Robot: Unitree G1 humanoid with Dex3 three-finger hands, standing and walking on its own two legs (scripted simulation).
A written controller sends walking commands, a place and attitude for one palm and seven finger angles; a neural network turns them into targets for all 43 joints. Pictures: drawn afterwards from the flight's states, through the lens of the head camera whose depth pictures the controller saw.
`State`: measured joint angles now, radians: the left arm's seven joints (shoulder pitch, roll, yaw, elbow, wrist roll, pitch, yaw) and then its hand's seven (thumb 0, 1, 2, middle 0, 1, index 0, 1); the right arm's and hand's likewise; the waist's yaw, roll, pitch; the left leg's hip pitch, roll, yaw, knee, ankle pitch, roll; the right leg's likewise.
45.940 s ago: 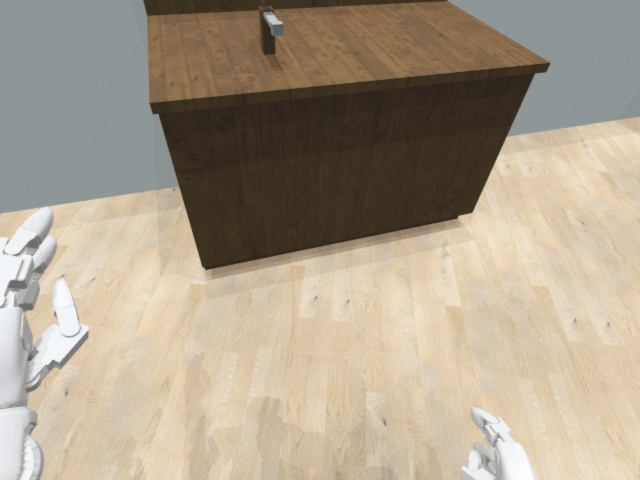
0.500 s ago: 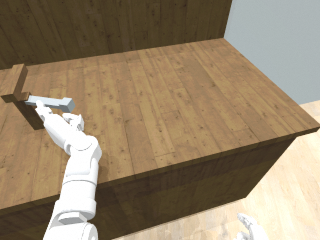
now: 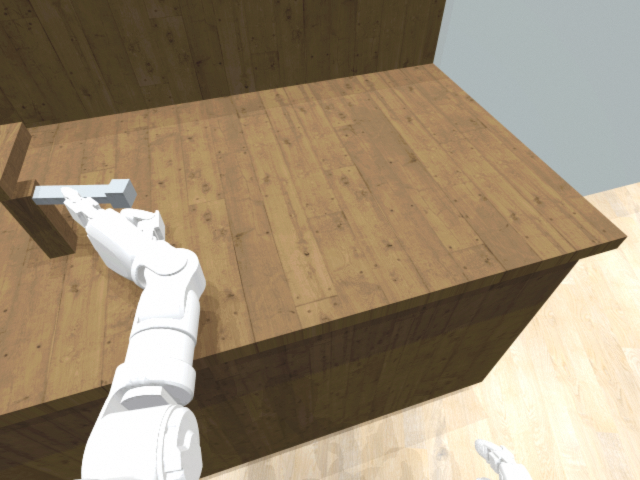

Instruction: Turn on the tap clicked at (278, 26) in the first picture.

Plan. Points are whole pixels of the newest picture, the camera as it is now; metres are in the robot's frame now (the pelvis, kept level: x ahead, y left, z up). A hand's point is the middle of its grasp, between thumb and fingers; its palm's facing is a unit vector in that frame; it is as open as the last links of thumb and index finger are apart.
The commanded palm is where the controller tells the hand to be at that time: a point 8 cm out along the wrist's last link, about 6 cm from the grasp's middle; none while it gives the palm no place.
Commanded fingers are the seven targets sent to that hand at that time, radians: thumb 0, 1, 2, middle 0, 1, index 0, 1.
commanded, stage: push the lever round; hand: left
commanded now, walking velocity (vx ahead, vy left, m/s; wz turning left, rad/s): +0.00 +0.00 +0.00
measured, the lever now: (121, 193) +0.44 +0.30 +0.12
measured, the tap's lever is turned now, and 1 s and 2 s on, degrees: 74 77 76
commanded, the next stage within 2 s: lift the hand up off the lever in 0.06 s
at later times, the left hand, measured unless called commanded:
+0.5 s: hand (151, 213) +0.40 +0.25 +0.12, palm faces +0.85 -0.52 -0.06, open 7.9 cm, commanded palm +0.36 +0.26 +0.13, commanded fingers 0.00 0.90 0.90 -0.15 -0.15 -0.15 -0.15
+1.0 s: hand (149, 199) +0.42 +0.25 +0.14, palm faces +0.84 -0.54 -0.05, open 7.9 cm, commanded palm +0.36 +0.26 +0.15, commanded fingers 0.00 0.90 0.90 -0.15 -0.15 -0.15 -0.15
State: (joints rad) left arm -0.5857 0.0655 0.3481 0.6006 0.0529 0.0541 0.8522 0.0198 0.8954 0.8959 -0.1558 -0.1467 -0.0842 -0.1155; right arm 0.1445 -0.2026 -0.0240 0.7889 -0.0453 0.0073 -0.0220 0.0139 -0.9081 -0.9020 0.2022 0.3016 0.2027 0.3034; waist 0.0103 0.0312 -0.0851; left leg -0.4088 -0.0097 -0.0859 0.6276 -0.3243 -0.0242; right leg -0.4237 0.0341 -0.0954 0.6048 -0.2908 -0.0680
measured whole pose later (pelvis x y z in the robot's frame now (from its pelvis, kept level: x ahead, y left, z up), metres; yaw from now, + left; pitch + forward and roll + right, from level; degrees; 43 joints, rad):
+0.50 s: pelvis +0.00 +0.00 +0.00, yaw -1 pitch +5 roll +0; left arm -0.59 0.09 0.38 0.59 0.04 0.07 0.83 0.02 0.90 0.90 -0.16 -0.15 -0.15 -0.15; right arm 0.18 -0.22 -0.03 0.78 -0.04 0.00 -0.02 0.01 -0.91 -0.90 0.20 0.30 0.20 0.30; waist 0.00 0.03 -0.09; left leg -0.39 -0.01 -0.07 0.61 -0.32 -0.02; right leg -0.41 0.04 -0.08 0.59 -0.28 -0.06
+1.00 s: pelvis +0.02 +0.01 +0.01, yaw -1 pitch +5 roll +0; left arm -0.56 0.05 0.35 0.46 0.03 0.18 0.81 0.03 0.89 0.90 -0.16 -0.15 -0.15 -0.15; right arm 0.14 -0.20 -0.03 0.77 -0.04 0.01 -0.01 0.01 -0.91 -0.90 0.20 0.30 0.20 0.30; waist 0.03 0.03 -0.08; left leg -0.31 -0.01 -0.06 0.55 -0.32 -0.01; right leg -0.34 0.03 -0.07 0.54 -0.28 -0.05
